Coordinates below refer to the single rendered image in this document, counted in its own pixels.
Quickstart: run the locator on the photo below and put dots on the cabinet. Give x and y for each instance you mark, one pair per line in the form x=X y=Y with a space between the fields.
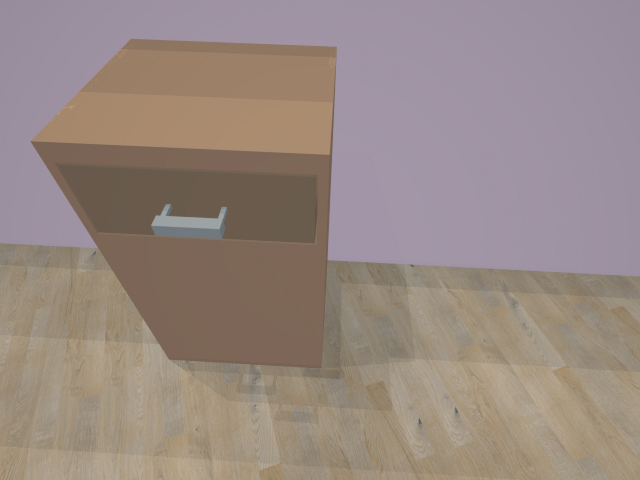
x=211 y=106

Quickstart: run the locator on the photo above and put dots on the drawer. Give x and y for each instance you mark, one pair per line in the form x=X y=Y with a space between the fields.
x=261 y=206

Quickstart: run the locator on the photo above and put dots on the handle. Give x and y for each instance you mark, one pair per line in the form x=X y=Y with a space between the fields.
x=165 y=225

